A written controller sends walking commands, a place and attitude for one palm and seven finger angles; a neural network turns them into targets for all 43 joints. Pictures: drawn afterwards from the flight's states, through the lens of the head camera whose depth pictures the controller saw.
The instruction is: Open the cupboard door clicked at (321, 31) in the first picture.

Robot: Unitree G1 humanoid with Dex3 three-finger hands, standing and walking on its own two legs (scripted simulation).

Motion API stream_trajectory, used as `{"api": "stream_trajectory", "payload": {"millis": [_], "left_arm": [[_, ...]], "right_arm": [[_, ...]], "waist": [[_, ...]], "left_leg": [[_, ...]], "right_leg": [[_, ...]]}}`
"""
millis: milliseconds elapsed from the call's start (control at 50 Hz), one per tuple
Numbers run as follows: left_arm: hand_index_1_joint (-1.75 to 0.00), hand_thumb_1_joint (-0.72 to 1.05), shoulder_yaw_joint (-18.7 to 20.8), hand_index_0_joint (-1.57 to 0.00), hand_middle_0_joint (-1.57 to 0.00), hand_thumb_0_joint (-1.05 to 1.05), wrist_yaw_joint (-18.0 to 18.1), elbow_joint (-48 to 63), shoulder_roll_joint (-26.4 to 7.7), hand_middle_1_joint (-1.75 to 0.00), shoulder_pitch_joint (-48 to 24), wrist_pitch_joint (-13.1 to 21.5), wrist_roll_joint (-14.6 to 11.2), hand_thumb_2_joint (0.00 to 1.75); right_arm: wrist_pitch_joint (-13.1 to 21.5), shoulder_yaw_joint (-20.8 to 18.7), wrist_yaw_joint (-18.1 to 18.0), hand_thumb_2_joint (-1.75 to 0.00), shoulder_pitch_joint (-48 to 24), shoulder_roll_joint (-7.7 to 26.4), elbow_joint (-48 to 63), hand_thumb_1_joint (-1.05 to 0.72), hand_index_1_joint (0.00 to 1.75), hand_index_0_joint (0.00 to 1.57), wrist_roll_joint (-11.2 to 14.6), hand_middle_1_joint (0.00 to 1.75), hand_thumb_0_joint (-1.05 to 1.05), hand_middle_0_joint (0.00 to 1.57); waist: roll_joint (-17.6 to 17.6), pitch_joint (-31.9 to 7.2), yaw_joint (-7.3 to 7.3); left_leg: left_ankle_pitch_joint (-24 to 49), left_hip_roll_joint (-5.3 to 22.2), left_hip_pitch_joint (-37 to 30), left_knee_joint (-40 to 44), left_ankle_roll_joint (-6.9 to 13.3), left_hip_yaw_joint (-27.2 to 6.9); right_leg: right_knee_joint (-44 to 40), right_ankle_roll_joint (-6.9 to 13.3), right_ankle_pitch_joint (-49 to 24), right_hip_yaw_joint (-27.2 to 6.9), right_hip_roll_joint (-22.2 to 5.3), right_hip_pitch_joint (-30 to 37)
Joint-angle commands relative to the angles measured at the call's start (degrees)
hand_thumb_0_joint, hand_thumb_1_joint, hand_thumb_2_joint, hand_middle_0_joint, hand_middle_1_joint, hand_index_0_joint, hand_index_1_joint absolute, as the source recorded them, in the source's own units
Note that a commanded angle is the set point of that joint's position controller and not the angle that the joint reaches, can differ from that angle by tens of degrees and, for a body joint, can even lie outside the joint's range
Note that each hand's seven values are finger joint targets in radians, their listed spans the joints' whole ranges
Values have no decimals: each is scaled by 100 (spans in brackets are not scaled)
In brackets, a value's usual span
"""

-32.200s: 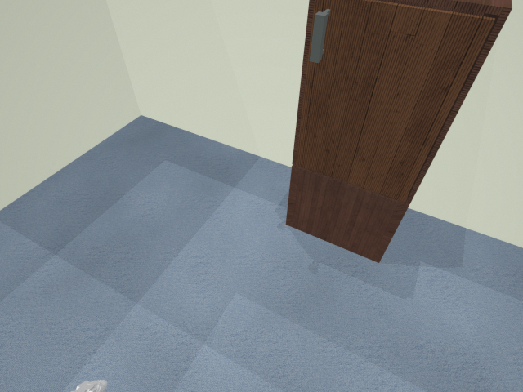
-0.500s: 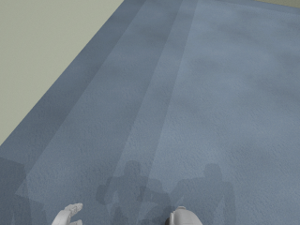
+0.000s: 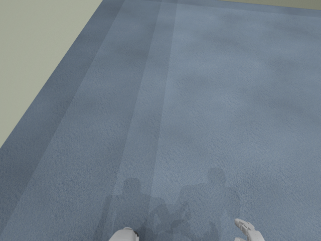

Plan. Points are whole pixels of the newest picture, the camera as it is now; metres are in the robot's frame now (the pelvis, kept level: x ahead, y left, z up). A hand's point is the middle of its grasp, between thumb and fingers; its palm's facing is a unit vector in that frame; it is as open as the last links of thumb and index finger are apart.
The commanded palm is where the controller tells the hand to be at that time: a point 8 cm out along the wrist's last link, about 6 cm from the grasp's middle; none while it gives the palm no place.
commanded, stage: walk to a spot facing it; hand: left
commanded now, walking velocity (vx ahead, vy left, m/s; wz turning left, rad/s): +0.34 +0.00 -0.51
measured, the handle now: out of the picture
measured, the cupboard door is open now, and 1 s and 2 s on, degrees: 43 43 43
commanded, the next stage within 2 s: turn to face it in 0.26 s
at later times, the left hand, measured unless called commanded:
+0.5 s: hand (142, 150) +0.42 +0.11 -0.16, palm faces -0.26 -0.93 -0.24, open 7.4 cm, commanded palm none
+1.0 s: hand (133, 142) +0.44 +0.14 -0.16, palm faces +0.07 -0.97 -0.25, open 7.3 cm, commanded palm none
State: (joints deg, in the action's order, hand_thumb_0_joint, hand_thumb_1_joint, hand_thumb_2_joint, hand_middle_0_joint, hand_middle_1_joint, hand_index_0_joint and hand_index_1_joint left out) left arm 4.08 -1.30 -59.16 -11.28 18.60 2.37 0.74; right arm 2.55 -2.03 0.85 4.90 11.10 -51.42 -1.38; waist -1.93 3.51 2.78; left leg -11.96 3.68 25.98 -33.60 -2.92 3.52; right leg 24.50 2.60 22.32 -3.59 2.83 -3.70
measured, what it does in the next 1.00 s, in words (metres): walks ahead: left foot, then right foot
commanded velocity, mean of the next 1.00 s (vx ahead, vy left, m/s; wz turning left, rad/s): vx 0.05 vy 0.00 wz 0.20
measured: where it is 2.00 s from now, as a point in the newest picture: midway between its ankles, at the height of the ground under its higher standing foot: (187, 204)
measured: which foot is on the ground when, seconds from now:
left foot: up 0.00-0.00, down 0.02-0.40, up 0.42-0.70, down 0.72-1.00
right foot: down 0.00-0.02, up 0.04-0.38, down 0.40-0.74, up 0.76-1.00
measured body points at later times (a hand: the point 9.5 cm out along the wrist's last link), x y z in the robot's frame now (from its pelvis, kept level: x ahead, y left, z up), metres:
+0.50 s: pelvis +0.22 -0.05 -0.01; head +0.26 -0.06 +0.43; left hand +0.43 +0.16 -0.14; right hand +0.11 -0.29 -0.16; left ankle +0.15 +0.11 -0.66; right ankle +0.26 -0.15 -0.73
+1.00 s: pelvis +0.34 -0.07 +0.00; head +0.38 -0.06 +0.45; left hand +0.44 +0.20 -0.14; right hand +0.38 -0.32 -0.14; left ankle +0.34 +0.05 -0.73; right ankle +0.32 -0.22 -0.68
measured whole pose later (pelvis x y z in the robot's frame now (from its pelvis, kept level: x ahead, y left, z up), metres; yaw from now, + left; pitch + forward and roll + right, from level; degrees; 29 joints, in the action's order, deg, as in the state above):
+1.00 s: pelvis +0.34 -0.07 +0.00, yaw +2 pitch +2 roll -2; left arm 4.7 0.7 -54.8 -13.9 6.8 -2.5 0.4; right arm -0.2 -2.4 -1.2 14.7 10.7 -56.1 -1.9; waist 0.4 2.2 -1.9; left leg -14.7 1.3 17.4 -29.7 0.4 -1.3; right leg 51.9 -4.6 27.1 0.8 -1.8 -24.5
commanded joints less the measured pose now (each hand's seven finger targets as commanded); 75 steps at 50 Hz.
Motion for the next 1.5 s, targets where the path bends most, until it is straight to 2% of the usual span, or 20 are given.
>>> {"api": "stream_trajectory", "payload": {"millis": [0,40,100,300,340,360,380,440,500,660,720,760,840,1040,1080,1160,1320,1400,1440,1480], "left_arm": [[-30,90,105,-20,-20,0,-1,560,-416,-30,37,184,-104,90],[-30,90,136,-20,-20,0,-4,787,-565,-30,-573,202,18,90],[-30,90,134,-20,-20,0,-149,755,-379,-30,-886,25,96,90],[-30,90,87,-20,-20,0,-232,938,-318,-30,-1161,-190,89,90],[-30,90,169,-20,-20,0,-173,691,-605,-30,-268,-133,101,90],[-30,90,270,-20,-20,0,-68,451,-1101,-30,484,-32,146,90],[-30,90,393,-20,-20,0,42,332,-1702,-30,1015,20,90,90],[-30,90,137,-20,-20,0,193,620,-1161,-30,-483,-65,1,90],[-30,90,-42,-20,-20,0,237,712,-665,-30,-1120,-17,55,90],[-30,90,16,-20,-20,0,243,411,-735,-30,-834,-84,-43,90],[-30,90,-6,-20,-20,0,277,673,-264,-30,-714,-250,-96,90],[-30,90,56,-20,-20,0,255,851,-266,-30,-1193,-290,-5,90],[-30,90,59,-20,-20,0,208,879,-288,-30,-1415,-257,-8,90],[-30,90,132,-20,-20,0,218,800,-689,-30,-412,-257,-16,90],[-30,90,314,-20,-20,0,301,850,-1703,-30,-132,-173,119,90],[-30,90,82,-20,-20,0,300,1085,-1045,-30,-1044,-197,46,90],[-30,90,168,-20,-20,0,288,835,-1364,-30,-115,-118,106,90],[-30,90,208,-20,-20,0,237,861,-1356,-30,-354,-145,23,90],[-30,90,62,-20,-20,0,175,1223,-713,-30,-623,-206,-52,90],[-30,90,61,-20,-20,0,235,1438,-799,-30,-1057,-326,24,90]], "right_arm": [[197,-495,-217,-90,2411,1790,-244,-90,30,20,-164,30,0,20],[106,-422,-201,-90,2019,1512,-82,-90,30,20,-113,30,0,20],[233,-224,-242,-90,1409,782,-59,-90,30,20,-80,30,0,20],[7,-308,-189,-90,1458,1079,-188,-90,30,20,-55,30,0,20],[-43,-270,-182,-90,1310,1105,-157,-90,30,20,-13,30,0,20],[-33,-174,-129,-90,1323,816,-141,-90,30,20,64,30,0,20],[-53,-105,-134,-90,1512,406,-1,-90,30,20,157,30,0,20],[-163,-104,-151,-90,1430,452,-300,-90,30,20,76,30,0,20],[-294,-43,-161,-90,1966,252,-687,-90,30,20,43,30,0,20],[-286,0,-72,-90,1661,163,-617,-90,30,20,30,30,0,20],[-260,-235,-188,-90,1986,1091,-519,-90,30,20,-67,30,0,20],[-252,-273,-285,-90,1873,1000,-497,-90,30,20,-89,30,0,20],[-183,-277,-340,-90,1862,952,-483,-90,30,20,-40,30,0,20],[-390,-461,-182,-90,505,1218,69,-90,30,20,27,30,0,20],[-416,-392,-105,-90,385,604,344,-90,30,20,97,30,0,20],[-585,-434,34,-90,419,809,90,-90,30,20,-9,30,0,20],[-475,-220,100,-90,-246,512,359,-90,30,20,102,30,0,20],[-402,-288,65,-90,375,800,265,-90,30,20,78,30,0,20],[-349,-580,-23,-90,1117,1890,166,-90,30,20,8,30,0,20],[-397,-544,-112,-90,1144,1832,149,-90,30,20,10,30,0,20]], "waist": [[2051,-1842,-1099],[885,-919,-931],[1111,8,-547],[1025,-201,-344],[525,-553,176],[-592,-1051,523],[-1983,-1751,549],[-903,-640,-98],[-689,-667,-575],[-237,-485,-448],[2116,-723,-630],[1699,-624,-649],[979,-967,-623],[870,-639,-64],[-1922,-522,118],[-1438,-25,-447],[-847,-672,-23],[-727,-912,-435],[2086,-1317,-899],[899,-993,-807]], "left_leg": [[211,2477,-4259,1352,1298,-3069],[-132,2635,-3205,1712,1623,-3005],[906,1918,-1990,1957,992,-1285],[1952,1498,-1819,1186,618,863],[2382,1251,-1289,-253,398,1044],[1352,710,-217,-1823,150,1247],[-2484,-200,788,-3804,-54,826],[-1808,436,574,-3875,66,-285],[-1203,416,-284,-2947,53,-289],[203,30,-923,166,-24,298],[3468,1938,-1603,1178,1358,-2524],[2654,1724,-1673,1329,1522,-2609],[4345,1339,-2527,835,1347,-1883],[1093,511,-414,601,714,-1700],[-2314,-753,976,-1838,-8,-354],[-1346,-85,828,-3935,-13,-552],[-1513,-335,20,-997,-80,270],[-16,-390,-1511,748,103,344],[3841,2017,-3345,1101,1390,-2749],[3478,2099,-2700,1029,1766,-2214]], "right_leg": [[4039,-113,851,492,137,-2940],[5258,-90,699,62,-469,-3697],[4910,-298,-350,117,-925,-3672],[1502,-245,-1121,1206,-480,-1938],[900,-58,-1372,1269,-263,-333],[556,321,-2124,156,-1155,1081],[-290,1059,-3393,-2239,-2844,1710],[-1119,888,-797,-1395,-2524,-582],[-1022,554,-2018,130,-2153,-1232],[201,108,-2649,1207,-1932,-644],[2372,-630,1575,1225,-718,-1963],[3540,-541,1393,629,-684,-2603],[3671,-723,633,364,-629,-3044],[155,-673,-1015,691,-361,-331],[-1253,266,-1079,-1933,-2975,120],[-996,278,-1028,-500,-2201,-1171],[96,312,-4476,521,-2344,379],[1092,-179,-4137,1108,-2186,-325],[3427,-914,1390,1404,-1013,-3020],[4231,-784,1199,542,-1083,-3206]]}}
